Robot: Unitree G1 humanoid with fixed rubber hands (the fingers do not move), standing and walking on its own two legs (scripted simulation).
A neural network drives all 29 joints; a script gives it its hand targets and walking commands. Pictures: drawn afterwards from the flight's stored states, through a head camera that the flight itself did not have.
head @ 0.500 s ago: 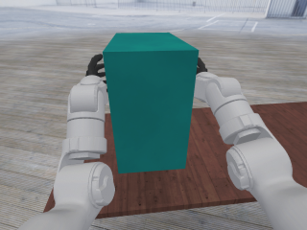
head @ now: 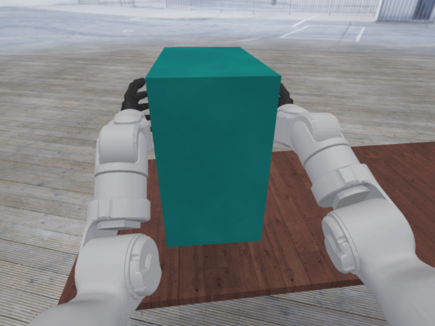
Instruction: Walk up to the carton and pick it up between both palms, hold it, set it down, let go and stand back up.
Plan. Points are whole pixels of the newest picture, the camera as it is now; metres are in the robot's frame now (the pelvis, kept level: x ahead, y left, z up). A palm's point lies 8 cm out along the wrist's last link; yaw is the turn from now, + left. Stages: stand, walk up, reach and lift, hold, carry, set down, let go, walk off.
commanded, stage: hold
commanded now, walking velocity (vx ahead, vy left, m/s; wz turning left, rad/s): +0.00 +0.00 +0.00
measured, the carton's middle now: (207, 134) +0.41 +0.00 +0.25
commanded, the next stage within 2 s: none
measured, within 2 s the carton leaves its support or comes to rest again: neither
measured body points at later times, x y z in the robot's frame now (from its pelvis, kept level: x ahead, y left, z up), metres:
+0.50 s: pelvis +0.00 +0.00 +0.00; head -0.10 +0.01 +0.44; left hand +0.38 +0.13 +0.30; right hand +0.38 -0.13 +0.29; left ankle +0.06 +0.13 -0.74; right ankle -0.03 -0.13 -0.74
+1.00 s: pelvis +0.00 +0.00 +0.00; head -0.10 +0.02 +0.44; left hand +0.38 +0.13 +0.30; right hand +0.38 -0.12 +0.29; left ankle +0.06 +0.13 -0.74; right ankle -0.03 -0.13 -0.74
